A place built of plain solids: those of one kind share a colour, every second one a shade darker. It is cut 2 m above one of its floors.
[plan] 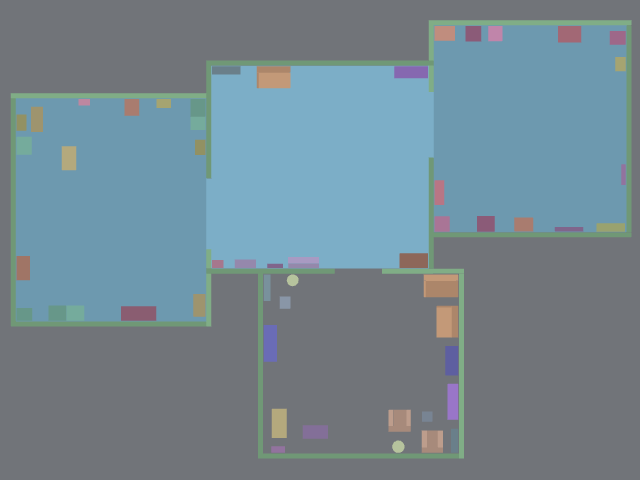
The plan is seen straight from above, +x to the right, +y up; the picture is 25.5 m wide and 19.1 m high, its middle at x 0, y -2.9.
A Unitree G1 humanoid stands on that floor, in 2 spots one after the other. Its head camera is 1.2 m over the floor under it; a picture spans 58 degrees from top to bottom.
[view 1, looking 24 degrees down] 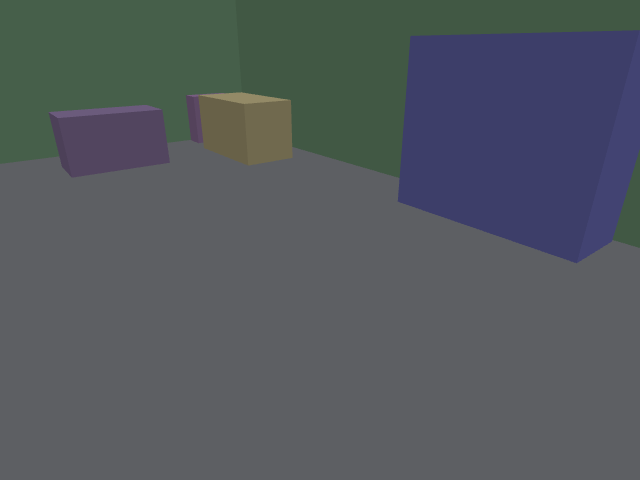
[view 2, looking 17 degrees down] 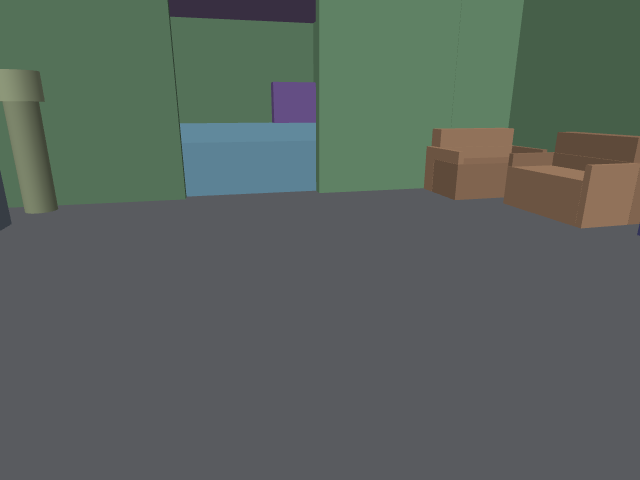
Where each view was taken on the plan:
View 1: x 0.96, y -5.40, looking -128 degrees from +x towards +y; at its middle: ground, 2.95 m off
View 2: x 0.96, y -10.33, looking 76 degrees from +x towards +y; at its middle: ground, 4.10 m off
